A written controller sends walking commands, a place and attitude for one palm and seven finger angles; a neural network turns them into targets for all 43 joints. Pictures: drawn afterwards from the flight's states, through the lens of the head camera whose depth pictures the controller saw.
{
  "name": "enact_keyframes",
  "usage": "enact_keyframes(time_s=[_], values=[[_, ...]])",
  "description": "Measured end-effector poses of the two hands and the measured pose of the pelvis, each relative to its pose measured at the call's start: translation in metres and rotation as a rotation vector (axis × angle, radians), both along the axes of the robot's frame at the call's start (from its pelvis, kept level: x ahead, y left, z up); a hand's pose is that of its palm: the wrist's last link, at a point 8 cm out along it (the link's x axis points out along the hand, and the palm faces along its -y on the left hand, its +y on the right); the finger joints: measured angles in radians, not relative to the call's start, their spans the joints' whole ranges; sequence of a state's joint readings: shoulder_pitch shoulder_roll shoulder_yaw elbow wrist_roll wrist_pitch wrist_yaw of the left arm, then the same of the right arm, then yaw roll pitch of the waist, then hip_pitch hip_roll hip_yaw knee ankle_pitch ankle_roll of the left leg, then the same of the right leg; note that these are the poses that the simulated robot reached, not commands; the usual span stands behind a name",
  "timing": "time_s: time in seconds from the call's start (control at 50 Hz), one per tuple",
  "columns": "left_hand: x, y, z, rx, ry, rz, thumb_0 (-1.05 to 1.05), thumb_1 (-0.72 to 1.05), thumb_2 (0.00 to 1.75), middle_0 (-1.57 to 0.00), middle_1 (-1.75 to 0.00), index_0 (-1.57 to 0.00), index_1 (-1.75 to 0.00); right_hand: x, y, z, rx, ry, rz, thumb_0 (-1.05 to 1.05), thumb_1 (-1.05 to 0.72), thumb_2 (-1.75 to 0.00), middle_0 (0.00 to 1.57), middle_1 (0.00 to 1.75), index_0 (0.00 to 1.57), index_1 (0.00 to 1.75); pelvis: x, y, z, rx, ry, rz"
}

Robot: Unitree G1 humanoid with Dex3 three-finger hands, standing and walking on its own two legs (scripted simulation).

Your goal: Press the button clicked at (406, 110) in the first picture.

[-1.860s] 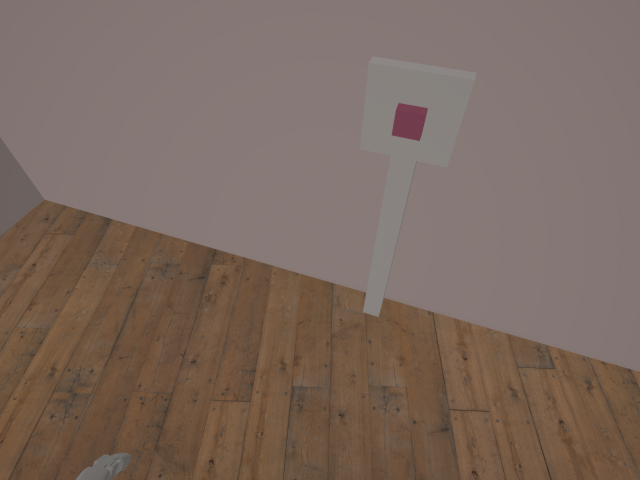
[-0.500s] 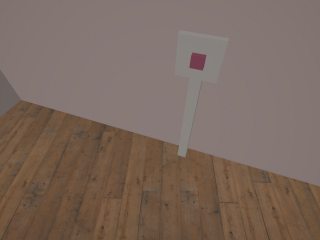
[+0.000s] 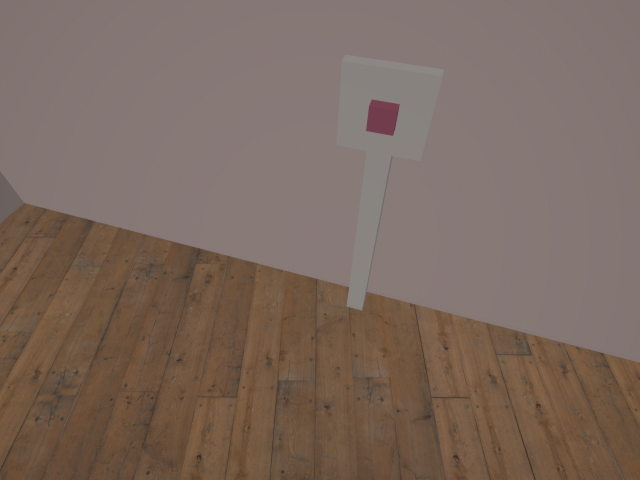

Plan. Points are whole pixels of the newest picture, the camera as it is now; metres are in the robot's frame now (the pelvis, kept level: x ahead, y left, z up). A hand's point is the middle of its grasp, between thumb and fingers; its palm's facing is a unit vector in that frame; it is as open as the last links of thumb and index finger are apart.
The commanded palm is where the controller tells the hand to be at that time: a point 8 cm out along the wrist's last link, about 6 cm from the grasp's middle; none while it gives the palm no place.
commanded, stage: turn to face it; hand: left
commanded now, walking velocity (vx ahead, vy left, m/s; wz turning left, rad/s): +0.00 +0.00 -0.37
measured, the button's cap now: (382, 117) +0.79 -0.07 +0.04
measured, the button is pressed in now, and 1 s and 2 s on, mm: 0 0 0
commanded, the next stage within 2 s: take the last steps up to it in 0.46 s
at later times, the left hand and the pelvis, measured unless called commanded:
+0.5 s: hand out of the picture +0.04 +0.22 -0.19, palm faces -0.08 -0.98 -0.19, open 7.4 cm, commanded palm none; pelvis -0.04 +0.03 -0.01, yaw -8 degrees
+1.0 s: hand out of the picture +0.11 +0.14 -0.17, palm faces -0.30 -0.94 -0.18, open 7.4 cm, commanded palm none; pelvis -0.02 -0.01 -0.01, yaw -16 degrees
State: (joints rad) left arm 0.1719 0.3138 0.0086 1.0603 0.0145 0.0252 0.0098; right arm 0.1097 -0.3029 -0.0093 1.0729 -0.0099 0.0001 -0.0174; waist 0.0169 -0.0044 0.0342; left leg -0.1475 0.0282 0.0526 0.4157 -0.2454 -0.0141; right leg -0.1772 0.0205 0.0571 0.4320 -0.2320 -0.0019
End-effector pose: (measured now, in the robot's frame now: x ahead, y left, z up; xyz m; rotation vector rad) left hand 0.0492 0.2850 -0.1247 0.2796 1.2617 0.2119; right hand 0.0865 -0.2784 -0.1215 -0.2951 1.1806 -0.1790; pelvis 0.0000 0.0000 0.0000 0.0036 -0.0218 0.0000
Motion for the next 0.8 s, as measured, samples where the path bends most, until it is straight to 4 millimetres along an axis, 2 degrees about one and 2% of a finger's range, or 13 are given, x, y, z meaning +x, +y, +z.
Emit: enact_keyframes(time_s=[0.16,0.3,0.38,0.5,0.64,0.72,0.8], values=[[-0.005,-0.029,-0.017,-0.065,0.036,-0.048,0.01,0.91,0.89,-0.21,-0.3,-0.2,-0.3,-0.045,0.019,-0.018,0.06,0.046,-0.092,0.0,-0.9,-0.9,0.21,0.3,0.2,0.3,-0.009,-0.001,-0.009,0.01,0.0,-0.054],[-0.008,-0.047,-0.023,-0.094,0.019,-0.074,0.01,0.91,0.89,-0.21,-0.3,-0.2,-0.3,-0.087,0.026,-0.033,0.089,0.106,-0.165,0.0,-0.9,-0.9,0.21,0.3,0.2,0.3,-0.021,0.0,-0.015,0.0,0.006,-0.069],[-0.013,-0.043,-0.025,-0.11,0.009,-0.067,0.01,0.91,0.89,-0.21,-0.3,-0.2,-0.3,-0.101,0.034,-0.027,0.073,0.119,-0.184,0.0,-0.9,-0.9,0.21,0.3,0.2,0.3,-0.029,0.011,-0.013,-0.011,0.015,-0.086],[-0.015,-0.018,-0.037,-0.133,0.017,-0.086,0.01,0.91,0.89,-0.21,-0.3,-0.2,-0.3,-0.119,0.058,-0.013,0.036,0.055,-0.234,0.0,-0.91,-0.9,0.2,0.3,0.2,0.3,-0.039,0.034,-0.014,-0.003,0.011,-0.134],[-0.009,0.003,-0.025,-0.127,0.022,-0.133,0.01,0.91,0.89,-0.2,-0.3,-0.2,-0.3,-0.146,0.087,-0.003,0.057,0.06,-0.284,0.0,-0.9,-0.9,0.21,0.3,0.2,0.3,-0.041,0.046,-0.002,-0.03,0.011,-0.197],[-0.007,0.001,-0.021,-0.128,0.054,-0.177,0.01,0.91,0.9,-0.2,-0.3,-0.2,-0.3,-0.162,0.096,-0.003,0.08,0.056,-0.334,0.0,-0.9,-0.9,0.21,0.3,0.2,0.3,-0.04,0.046,0.002,-0.03,0.02,-0.236],[0.005,-0.014,-0.017,-0.136,0.078,-0.232,0.01,0.91,0.9,-0.2,-0.3,-0.19,-0.3,-0.189,0.098,-0.005,0.1,0.095,-0.4,0.0,-0.9,-0.9,0.21,0.3,0.2,0.3,-0.038,0.039,0.004,-0.027,0.029,-0.262]])
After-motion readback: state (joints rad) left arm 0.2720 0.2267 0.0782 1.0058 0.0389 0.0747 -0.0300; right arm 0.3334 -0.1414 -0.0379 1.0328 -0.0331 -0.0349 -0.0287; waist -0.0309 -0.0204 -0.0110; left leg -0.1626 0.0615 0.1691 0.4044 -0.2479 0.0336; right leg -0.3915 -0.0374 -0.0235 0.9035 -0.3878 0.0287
